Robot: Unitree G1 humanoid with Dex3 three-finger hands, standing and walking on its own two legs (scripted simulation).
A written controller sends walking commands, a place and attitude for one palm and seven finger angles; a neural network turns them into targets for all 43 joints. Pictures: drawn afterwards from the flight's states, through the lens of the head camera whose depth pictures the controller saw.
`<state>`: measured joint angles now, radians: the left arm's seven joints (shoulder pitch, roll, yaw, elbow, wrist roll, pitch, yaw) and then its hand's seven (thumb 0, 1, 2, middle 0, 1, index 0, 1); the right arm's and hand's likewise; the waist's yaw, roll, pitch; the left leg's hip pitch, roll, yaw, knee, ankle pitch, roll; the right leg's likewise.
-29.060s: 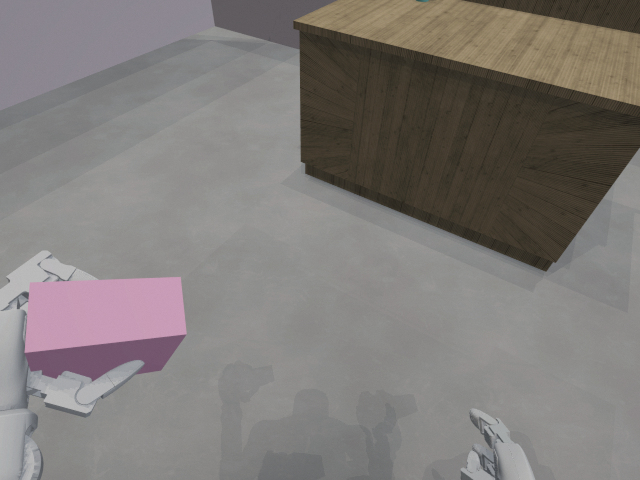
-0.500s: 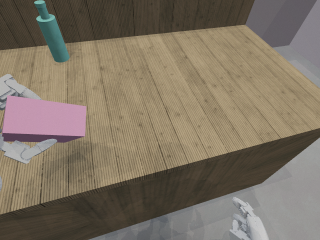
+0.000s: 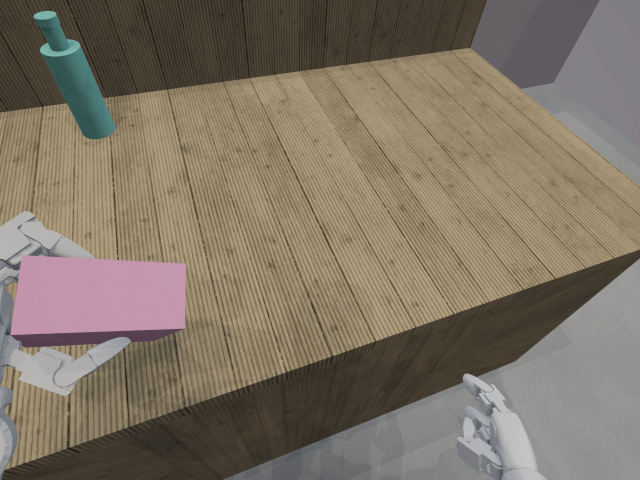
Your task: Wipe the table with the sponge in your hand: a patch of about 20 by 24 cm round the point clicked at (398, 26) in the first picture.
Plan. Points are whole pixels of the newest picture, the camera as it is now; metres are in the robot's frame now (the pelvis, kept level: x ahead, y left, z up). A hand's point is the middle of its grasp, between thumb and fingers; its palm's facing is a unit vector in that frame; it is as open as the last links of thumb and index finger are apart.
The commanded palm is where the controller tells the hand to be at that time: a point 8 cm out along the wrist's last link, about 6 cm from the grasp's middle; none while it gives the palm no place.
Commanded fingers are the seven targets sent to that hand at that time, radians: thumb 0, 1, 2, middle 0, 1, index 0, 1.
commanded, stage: come to a stop and stand still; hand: left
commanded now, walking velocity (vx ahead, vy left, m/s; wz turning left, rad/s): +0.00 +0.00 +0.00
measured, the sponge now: (124, 307) +0.24 +0.21 +0.14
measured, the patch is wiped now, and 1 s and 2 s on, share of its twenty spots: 0.00 0.00 0.00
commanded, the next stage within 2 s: look again from close up in 0.32 s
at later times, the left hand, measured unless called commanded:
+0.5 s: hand (46, 320) +0.21 +0.26 +0.16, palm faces +0.36 -0.85 -0.39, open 9.9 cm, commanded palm +0.15 +0.30 +0.18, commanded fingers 0.00 0.10 1.30 -1.20 -1.60 -1.20 -1.60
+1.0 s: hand (6, 267) +0.23 +0.29 +0.20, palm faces +0.44 -0.78 -0.45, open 9.9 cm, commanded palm +0.15 +0.29 +0.18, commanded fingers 0.00 0.10 1.30 -1.20 -1.60 -1.20 -1.60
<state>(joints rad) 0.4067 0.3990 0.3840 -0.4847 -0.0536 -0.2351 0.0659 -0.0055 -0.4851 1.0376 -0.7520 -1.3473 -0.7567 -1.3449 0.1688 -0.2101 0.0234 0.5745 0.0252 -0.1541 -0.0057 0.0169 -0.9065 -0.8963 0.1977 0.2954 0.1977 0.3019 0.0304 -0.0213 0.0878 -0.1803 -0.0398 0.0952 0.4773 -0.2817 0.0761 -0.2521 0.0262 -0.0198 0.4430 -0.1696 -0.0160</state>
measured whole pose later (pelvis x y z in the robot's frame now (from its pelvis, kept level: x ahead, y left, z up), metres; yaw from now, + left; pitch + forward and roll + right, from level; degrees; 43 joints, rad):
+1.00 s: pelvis -0.01 +0.00 -0.01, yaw +2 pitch -1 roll +0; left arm 0.11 0.49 0.43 -0.34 -0.05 0.07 -0.03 -0.01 -0.49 1.04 -0.75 -1.35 -0.76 -1.35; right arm 0.18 -0.25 0.06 0.62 0.00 -0.11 0.00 0.02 -0.90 -0.90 0.20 0.30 0.20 0.30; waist 0.06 0.01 0.02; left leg -0.22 -0.07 0.07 0.52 -0.27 0.07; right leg -0.29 0.01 0.00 0.54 -0.23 -0.01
